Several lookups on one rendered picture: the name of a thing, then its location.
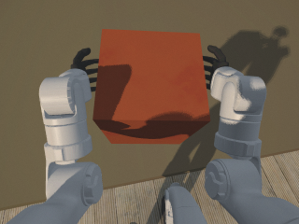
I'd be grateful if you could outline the robot right forearm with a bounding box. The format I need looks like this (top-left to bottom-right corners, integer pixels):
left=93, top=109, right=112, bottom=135
left=210, top=66, right=267, bottom=188

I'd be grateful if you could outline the robot left forearm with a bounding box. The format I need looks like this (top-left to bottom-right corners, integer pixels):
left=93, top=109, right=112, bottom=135
left=39, top=68, right=93, bottom=198

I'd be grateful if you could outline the robot right hand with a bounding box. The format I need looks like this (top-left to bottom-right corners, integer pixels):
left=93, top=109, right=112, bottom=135
left=203, top=45, right=229, bottom=90

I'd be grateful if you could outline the robot right shin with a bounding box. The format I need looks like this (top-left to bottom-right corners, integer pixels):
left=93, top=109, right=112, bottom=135
left=165, top=182, right=180, bottom=224

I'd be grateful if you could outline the left robot upper arm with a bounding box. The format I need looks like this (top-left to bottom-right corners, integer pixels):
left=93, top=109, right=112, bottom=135
left=6, top=161, right=104, bottom=224

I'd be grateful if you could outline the right robot upper arm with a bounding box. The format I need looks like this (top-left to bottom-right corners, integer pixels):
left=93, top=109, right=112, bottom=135
left=204, top=159, right=299, bottom=224

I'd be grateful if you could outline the robot left hand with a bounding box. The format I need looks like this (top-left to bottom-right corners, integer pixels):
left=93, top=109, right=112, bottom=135
left=70, top=48, right=99, bottom=92

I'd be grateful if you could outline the robot right thigh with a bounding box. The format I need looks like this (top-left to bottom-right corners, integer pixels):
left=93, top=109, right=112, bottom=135
left=164, top=186, right=207, bottom=224

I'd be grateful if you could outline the carton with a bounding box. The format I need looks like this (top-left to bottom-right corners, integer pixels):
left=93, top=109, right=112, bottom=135
left=93, top=29, right=211, bottom=145

